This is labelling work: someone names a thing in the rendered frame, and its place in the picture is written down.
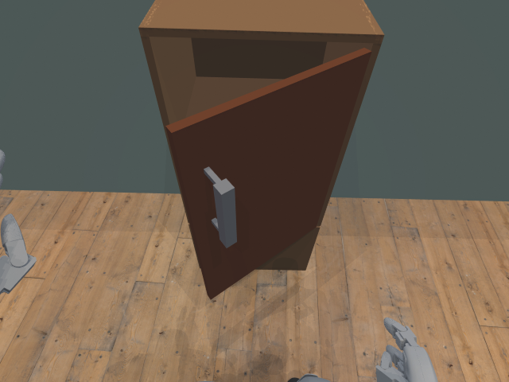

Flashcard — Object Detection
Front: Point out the cupboard door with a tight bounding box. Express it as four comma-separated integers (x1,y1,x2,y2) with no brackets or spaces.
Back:
165,48,372,299

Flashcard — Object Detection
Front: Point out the handle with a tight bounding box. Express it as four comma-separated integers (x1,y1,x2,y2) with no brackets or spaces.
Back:
204,167,237,248

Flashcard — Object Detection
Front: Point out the robot right hand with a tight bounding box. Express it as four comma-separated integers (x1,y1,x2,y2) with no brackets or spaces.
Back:
375,318,438,382

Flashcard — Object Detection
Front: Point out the robot left hand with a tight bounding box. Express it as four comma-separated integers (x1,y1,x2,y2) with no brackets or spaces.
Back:
0,150,37,294

